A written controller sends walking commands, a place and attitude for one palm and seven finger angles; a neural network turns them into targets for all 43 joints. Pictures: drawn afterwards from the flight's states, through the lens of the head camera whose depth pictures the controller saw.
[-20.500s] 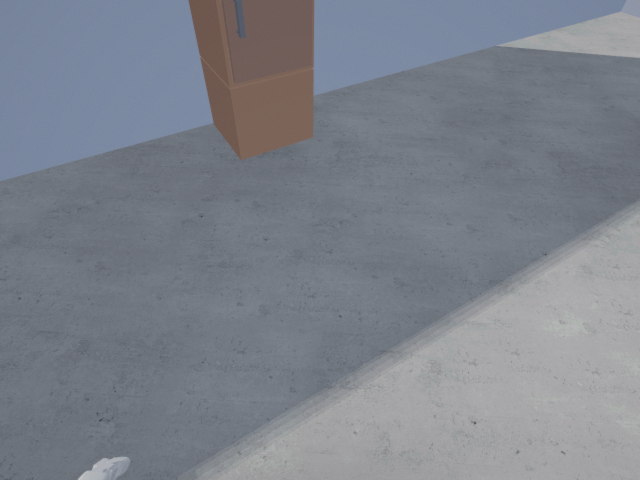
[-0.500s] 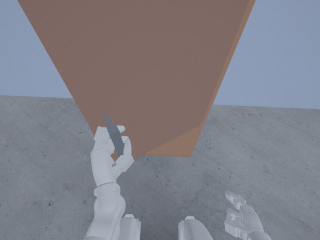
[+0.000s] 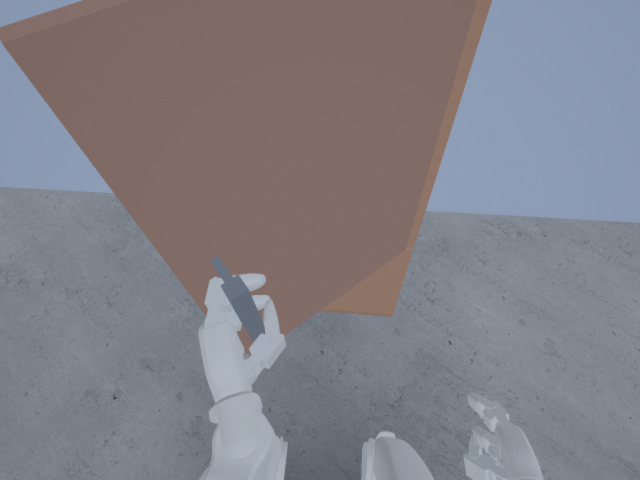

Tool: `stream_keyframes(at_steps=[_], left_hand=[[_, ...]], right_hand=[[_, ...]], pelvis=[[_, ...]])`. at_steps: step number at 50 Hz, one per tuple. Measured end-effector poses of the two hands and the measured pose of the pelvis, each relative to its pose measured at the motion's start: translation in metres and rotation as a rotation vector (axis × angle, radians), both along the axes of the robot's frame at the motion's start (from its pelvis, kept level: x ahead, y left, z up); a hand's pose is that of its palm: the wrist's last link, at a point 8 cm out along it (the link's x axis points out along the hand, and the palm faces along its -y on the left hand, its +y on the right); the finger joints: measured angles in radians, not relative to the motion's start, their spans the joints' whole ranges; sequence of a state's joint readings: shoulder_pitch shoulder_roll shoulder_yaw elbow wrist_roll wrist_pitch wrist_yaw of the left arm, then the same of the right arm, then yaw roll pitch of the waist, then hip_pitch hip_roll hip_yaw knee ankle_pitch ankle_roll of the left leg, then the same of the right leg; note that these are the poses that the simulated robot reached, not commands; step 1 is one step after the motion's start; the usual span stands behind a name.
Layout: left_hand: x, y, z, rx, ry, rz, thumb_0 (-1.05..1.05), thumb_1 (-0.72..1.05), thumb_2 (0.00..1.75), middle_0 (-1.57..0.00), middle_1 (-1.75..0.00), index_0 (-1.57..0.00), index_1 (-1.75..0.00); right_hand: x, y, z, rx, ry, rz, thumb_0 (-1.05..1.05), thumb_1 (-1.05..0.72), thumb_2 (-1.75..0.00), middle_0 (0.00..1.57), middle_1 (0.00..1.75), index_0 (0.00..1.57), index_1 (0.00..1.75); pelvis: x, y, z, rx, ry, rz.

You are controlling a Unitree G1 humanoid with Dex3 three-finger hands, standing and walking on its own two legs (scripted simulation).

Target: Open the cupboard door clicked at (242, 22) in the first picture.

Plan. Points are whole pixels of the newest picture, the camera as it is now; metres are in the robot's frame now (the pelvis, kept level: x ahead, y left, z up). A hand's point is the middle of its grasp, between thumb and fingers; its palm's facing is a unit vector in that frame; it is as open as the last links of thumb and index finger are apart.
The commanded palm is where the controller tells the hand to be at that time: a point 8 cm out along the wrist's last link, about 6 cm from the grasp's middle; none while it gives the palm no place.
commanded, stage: open thumb and fingers to let go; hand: left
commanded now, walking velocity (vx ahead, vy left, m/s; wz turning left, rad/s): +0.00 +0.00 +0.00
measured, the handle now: (238, 300) +0.33 +0.11 +0.03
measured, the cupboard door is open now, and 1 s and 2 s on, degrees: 42 43 44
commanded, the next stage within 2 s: slide the hand sideways off the handle in 0.70 s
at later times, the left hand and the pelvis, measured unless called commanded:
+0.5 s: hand (265, 335) +0.29 +0.08 +0.02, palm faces +0.28 -0.96 -0.02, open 13.6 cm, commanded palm +0.24 +0.12 +0.02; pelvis -0.01 +0.03 +0.00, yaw -1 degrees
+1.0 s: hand (258, 366) +0.25 +0.08 +0.02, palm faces -0.18 -0.98 -0.06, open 16.0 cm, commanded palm +0.24 +0.11 +0.02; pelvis -0.03 +0.05 -0.01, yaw -1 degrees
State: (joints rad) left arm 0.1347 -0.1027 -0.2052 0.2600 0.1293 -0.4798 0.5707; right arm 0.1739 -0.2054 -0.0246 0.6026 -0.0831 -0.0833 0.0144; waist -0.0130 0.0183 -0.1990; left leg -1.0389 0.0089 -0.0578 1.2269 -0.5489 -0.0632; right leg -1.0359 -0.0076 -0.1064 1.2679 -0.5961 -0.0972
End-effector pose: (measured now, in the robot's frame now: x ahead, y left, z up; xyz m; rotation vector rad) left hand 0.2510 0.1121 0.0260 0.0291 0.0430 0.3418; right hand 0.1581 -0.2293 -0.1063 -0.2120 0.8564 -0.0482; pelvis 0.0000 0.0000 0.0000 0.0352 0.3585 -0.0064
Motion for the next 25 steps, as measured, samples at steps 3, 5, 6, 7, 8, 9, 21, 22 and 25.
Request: stream_keyframes(at_steps=[3, 5, 6, 7, 8, 9, 21, 22, 25], left_hand=[[0.001, 0.001, 0.000, 0.000, -0.004, 0.004, 0.01, 0.61, 0.77, -0.35, -1.31, -0.36, -1.33], [0.001, 0.002, 0.000, -0.004, 0.002, 0.001, 0.01, 0.55, 0.74, -0.35, -1.31, -0.36, -1.32], [0.000, 0.002, 0.000, -0.007, 0.008, -0.001, 0.01, 0.51, 0.73, -0.35, -1.31, -0.36, -1.31], [0.000, 0.003, 0.000, -0.009, 0.013, -0.003, 0.01, 0.47, 0.71, -0.35, -1.30, -0.37, -1.31], [-0.001, 0.004, 0.000, -0.012, 0.018, -0.003, 0.01, 0.42, 0.69, -0.35, -1.30, -0.37, -1.30], [-0.001, 0.004, 0.000, -0.014, 0.021, -0.004, 0.01, 0.37, 0.67, -0.35, -1.29, -0.37, -1.30], [-0.001, 0.009, -0.002, -0.018, -0.001, -0.049, 0.00, -0.30, 0.38, -0.30, -1.19, -0.34, -1.20], [-0.001, 0.009, -0.002, -0.017, -0.002, -0.053, 0.00, -0.33, 0.37, -0.30, -1.17, -0.34, -1.17], [0.000, 0.010, -0.002, -0.013, -0.003, -0.060, 0.00, -0.41, 0.34, -0.28, -1.09, -0.33, -1.09]], right_hand=[[0.001, -0.001, -0.003, 0.001, -0.001, 0.000, 0.02, -0.91, -0.90, 0.20, 0.29, 0.20, 0.30], [0.001, 0.001, -0.003, 0.007, -0.003, -0.002, 0.02, -0.91, -0.90, 0.20, 0.29, 0.20, 0.30], [0.001, 0.002, -0.002, 0.010, -0.005, -0.004, 0.02, -0.91, -0.90, 0.20, 0.29, 0.20, 0.30], [0.001, 0.004, -0.001, 0.014, -0.007, -0.005, 0.02, -0.91, -0.90, 0.20, 0.29, 0.20, 0.30], [0.000, 0.005, 0.000, 0.017, -0.009, -0.007, 0.02, -0.91, -0.90, 0.20, 0.29, 0.20, 0.30], [0.000, 0.007, 0.001, 0.020, -0.012, -0.008, 0.02, -0.91, -0.90, 0.20, 0.29, 0.20, 0.30], [-0.005, 0.027, 0.006, 0.012, -0.028, -0.003, 0.02, -0.90, -0.90, 0.20, 0.30, 0.20, 0.30], [-0.006, 0.029, 0.006, 0.012, -0.028, -0.003, 0.02, -0.90, -0.90, 0.20, 0.30, 0.20, 0.30], [-0.008, 0.034, 0.006, 0.011, -0.028, -0.002, 0.02, -0.90, -0.90, 0.20, 0.30, 0.20, 0.30]], pelvis=[[-0.003, -0.001, -0.002, 0.003, 0.002, 0.002], [-0.004, 0.000, -0.001, 0.004, -0.001, 0.003], [-0.004, 0.000, -0.001, 0.004, -0.003, 0.002], [-0.005, 0.001, 0.000, 0.005, -0.005, 0.002], [-0.005, 0.001, 0.001, 0.004, -0.007, 0.001], [-0.005, 0.002, 0.001, 0.004, -0.009, 0.001], [-0.011, 0.019, -0.001, -0.019, -0.019, -0.007], [-0.011, 0.021, -0.001, -0.022, -0.019, -0.008], [-0.013, 0.026, -0.001, -0.028, -0.021, -0.010]])
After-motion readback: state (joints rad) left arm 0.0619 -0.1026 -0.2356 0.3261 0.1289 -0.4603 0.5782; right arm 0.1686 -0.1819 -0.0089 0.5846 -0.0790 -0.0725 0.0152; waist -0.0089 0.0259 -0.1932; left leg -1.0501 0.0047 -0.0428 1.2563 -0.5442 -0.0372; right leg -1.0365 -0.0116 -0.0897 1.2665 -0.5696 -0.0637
